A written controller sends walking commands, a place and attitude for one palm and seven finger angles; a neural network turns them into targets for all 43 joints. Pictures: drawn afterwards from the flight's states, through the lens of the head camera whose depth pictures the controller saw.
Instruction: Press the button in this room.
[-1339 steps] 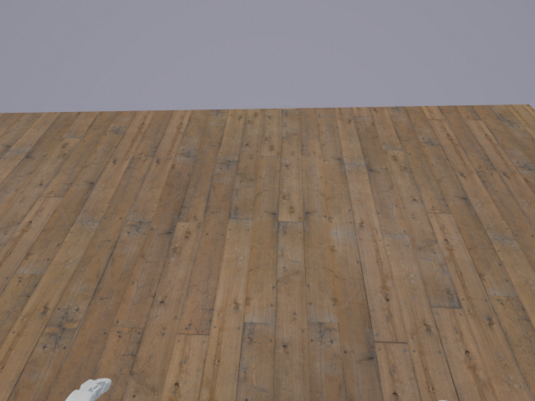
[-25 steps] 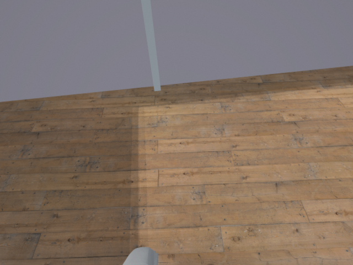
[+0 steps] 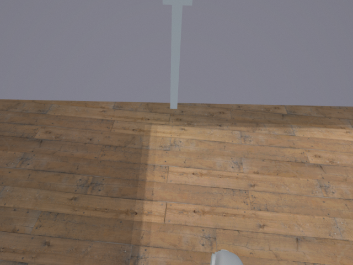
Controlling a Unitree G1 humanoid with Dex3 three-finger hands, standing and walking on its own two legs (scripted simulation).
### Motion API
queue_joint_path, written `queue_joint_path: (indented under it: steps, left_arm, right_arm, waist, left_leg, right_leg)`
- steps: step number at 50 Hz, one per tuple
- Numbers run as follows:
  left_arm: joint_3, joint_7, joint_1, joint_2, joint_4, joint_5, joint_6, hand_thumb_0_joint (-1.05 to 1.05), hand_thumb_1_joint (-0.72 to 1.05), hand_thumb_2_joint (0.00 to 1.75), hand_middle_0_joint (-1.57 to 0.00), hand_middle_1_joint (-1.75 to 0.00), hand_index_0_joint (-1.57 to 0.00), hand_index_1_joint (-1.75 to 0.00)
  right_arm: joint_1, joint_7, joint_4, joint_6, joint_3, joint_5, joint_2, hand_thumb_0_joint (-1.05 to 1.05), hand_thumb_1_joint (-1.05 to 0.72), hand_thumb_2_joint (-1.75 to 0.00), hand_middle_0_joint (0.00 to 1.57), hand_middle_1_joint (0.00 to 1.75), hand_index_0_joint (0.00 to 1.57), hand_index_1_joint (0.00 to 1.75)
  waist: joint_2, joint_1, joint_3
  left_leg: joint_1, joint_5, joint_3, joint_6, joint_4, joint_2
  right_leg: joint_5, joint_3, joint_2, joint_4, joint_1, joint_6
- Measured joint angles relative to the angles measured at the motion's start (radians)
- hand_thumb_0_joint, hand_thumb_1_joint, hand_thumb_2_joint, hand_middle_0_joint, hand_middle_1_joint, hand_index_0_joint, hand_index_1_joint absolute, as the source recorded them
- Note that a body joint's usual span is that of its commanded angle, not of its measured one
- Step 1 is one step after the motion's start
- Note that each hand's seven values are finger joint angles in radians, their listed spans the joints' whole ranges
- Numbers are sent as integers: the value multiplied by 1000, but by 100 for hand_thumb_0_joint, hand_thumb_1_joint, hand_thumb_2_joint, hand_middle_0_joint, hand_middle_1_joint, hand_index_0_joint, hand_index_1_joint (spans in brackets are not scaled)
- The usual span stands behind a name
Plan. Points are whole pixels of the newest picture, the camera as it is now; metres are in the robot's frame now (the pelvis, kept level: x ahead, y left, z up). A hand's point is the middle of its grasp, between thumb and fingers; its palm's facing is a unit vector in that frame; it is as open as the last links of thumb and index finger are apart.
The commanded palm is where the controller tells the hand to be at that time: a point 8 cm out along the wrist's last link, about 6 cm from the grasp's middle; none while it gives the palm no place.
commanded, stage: turn or walk to find it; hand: left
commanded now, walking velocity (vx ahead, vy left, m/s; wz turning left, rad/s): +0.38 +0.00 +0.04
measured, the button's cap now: out of the picture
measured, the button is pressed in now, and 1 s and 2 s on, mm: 0 0 0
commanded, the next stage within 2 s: stand and wait in 1.14 s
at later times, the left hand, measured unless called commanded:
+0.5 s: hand (142, 224) +0.25 +0.11 -0.16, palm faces +0.09 -0.97 -0.24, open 7.1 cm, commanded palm none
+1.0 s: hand (133, 169) +0.43 +0.18 -0.18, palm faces +0.11 -0.98 -0.17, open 7.4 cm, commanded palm none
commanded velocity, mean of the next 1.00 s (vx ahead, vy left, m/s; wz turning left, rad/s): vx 0.38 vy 0.00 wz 0.05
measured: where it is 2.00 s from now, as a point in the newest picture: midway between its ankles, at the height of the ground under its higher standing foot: (185, 192)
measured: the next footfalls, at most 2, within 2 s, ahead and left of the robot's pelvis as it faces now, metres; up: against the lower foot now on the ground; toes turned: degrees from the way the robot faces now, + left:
right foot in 0.28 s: +0.27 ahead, -0.17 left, +0.00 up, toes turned -10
left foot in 0.76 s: +0.46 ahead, +0.09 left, +0.00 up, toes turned +14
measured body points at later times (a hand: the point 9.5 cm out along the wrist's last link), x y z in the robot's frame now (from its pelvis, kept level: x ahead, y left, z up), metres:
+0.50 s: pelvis +0.22 -0.08 +0.00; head +0.24 -0.10 +0.45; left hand +0.25 +0.16 -0.14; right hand +0.24 -0.31 -0.17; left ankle +0.22 +0.08 -0.65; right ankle +0.23 -0.17 -0.74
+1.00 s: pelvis +0.43 +0.00 +0.00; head +0.44 +0.01 +0.45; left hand +0.43 +0.23 -0.16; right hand +0.50 -0.24 -0.14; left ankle +0.42 +0.08 -0.74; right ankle +0.45 -0.14 -0.65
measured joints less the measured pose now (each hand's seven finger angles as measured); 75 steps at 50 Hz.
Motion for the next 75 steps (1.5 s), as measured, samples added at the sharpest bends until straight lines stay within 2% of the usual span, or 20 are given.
queue_joint_path:
  steps: [6,12,14,16,18,21,29,34,38,41,43,45,52,58,62,65,67,70,72,75]
  left_arm:
    - [6,-12,-92,8,-58,-3,8,0,91,90,-20,-30,-19,-30]
    - [1,-18,-141,9,-79,-6,-5,0,91,90,-20,-30,-19,-30]
    - [-3,-19,-147,8,-84,-2,-31,0,91,90,-20,-30,-19,-30]
    - [-7,-12,-147,-3,-82,-4,-60,0,91,90,-20,-30,-20,-30]
    - [-11,-6,-125,-17,-70,-9,-69,0,91,90,-20,-30,-20,-30]
    - [-5,11,-64,-34,-40,-18,-66,-1,92,90,-20,-30,-20,-30]
    - [-5,20,97,-15,56,-6,-62,-1,94,90,-20,-30,-20,-30]
    - [-16,16,155,-31,85,-4,-62,0,92,90,-20,-30,-20,-30]
    - [-21,14,199,-42,105,-6,-55,0,92,90,-20,-30,-20,-30]
    - [-26,7,194,-47,124,-14,-31,0,91,90,-20,-30,-20,-30]
    - [-24,5,170,-45,125,-14,-18,1,91,90,-20,-30,-20,-30]
    - [-17,2,132,-37,114,-10,-13,1,91,90,-20,-30,-20,-30]
    - [12,1,-14,7,8,1,-3,1,91,90,-20,-30,-19,-30]
    - [14,-9,-111,19,-49,-3,6,0,91,90,-20,-30,-19,-30]
    - [4,-9,-155,14,-66,-7,2,0,91,90,-20,-30,-19,-30]
    - [-10,-6,-165,7,-73,-5,-29,0,91,90,-20,-30,-19,-30]
    - [-18,3,-172,-12,-67,-7,-59,0,91,90,-20,-30,-19,-30]
    - [-37,12,-157,-40,-49,-18,-65,0,91,90,-20,-30,-20,-30]
    - [-40,19,-134,-57,-33,-23,-55,0,91,90,-20,-30,-20,-30]
    - [-18,37,-113,-48,-25,-29,-49,-3,95,90,-21,-30,-20,-30]
  right_arm:
    - [108,1,58,12,2,-6,8,-1,-93,-90,20,30,20,30]
    - [176,3,93,20,7,-15,24,0,-91,-90,20,30,20,30]
    - [196,7,109,26,9,-12,29,1,-91,-90,20,30,20,30]
    - [177,12,121,45,14,-4,29,1,-91,-90,20,30,20,30]
    - [150,15,119,57,12,0,24,1,-91,-90,20,30,20,30]
    - [98,18,96,63,5,-5,11,1,-91,-90,20,30,20,30]
    - [-33,33,17,70,-8,-13,-8,1,-91,-90,19,30,20,30]
    - [-96,43,-4,67,2,-13,-7,1,-91,-90,19,30,20,30]
    - [-133,44,-19,50,14,-17,0,1,-91,-90,19,30,20,30]
    - [-153,34,-34,14,19,-19,16,1,-91,-90,19,30,20,30]
    - [-138,27,-36,5,22,-13,27,1,-91,-90,19,30,20,30]
    - [-108,19,-25,2,24,-11,38,0,-91,-90,20,30,20,30]
    - [28,-5,27,-4,-1,-3,11,-2,-95,-90,20,30,20,30]
    - [140,-1,85,9,7,-8,27,0,-93,-90,20,30,20,30]
    - [184,-1,109,17,13,-13,42,0,-92,-90,20,30,20,30]
    - [215,0,132,27,19,-9,55,1,-91,-90,20,30,20,30]
    - [192,1,141,45,23,2,52,1,-91,-90,20,30,20,30]
    - [141,-3,127,65,24,10,42,1,-91,-90,20,30,20,30]
    - [101,-4,111,74,21,8,33,1,-91,-90,20,30,20,30]
    - [53,-7,81,81,19,2,22,1,-91,-90,20,30,20,30]
  waist:
    - [3,-27,-19]
    - [31,-72,-1]
    - [47,-71,8]
    - [61,-64,33]
    - [63,-56,47]
    - [67,-40,40]
    - [59,-14,-9]
    - [44,25,0]
    - [25,55,10]
    - [2,48,36]
    - [4,40,37]
    - [10,25,32]
    - [-3,-6,-8]
    - [5,-37,-10]
    - [21,-70,13]
    - [35,-78,26]
    - [58,-75,53]
    - [68,-71,79]
    - [69,-60,77]
    - [78,-46,52]
  left_leg:
    - [105,-30,-13,-23,-84,-11]
    - [171,-144,-11,-80,-36,26]
    - [137,-224,-23,-90,108,61]
    - [13,-267,-88,-69,439,67]
    - [-114,-223,-126,-54,712,59]
    - [-266,-95,-131,-56,847,85]
    - [-432,59,-112,-100,624,155]
    - [-377,57,-72,-95,356,149]
    - [-273,30,-25,-68,192,109]
    - [-244,30,5,-14,241,85]
    - [-197,-25,21,-6,233,81]
    - [-138,-23,30,-17,176,74]
    - [27,-8,46,-13,-15,24]
    - [132,-43,46,-42,-87,17]
    - [178,-104,50,-79,-67,34]
    - [166,-198,41,-110,69,71]
    - [56,-246,-26,-97,348,94]
    - [-105,-271,-107,-94,666,76]
    - [-182,-227,-119,-97,721,81]
    - [-246,-162,-128,-108,643,102]
  right_leg:
    - [81,0,-5,-220,-21,14]
    - [47,-34,34,-491,96,-21]
    - [53,-56,61,-546,157,-52]
    - [9,-74,73,-483,163,-87]
    - [-19,-89,78,-492,212,-97]
    - [-19,-104,93,-571,297,-94]
    - [-34,-140,122,-742,469,-83]
    - [-83,-164,118,-774,551,-51]
    - [-176,-169,86,-703,587,-8]
    - [-262,-84,49,-328,459,-24]
    - [-253,-34,58,-78,338,-38]
    - [-194,-21,54,33,234,-40]
    - [11,9,12,-8,-2,-11]
    - [88,-1,3,-250,-16,-1]
    - [76,-22,31,-441,51,-24]
    - [138,-50,69,-573,155,-62]
    - [76,-68,87,-513,155,-108]
    - [30,-87,92,-524,209,-123]
    - [42,-93,100,-570,246,-119]
    - [64,-112,115,-639,287,-127]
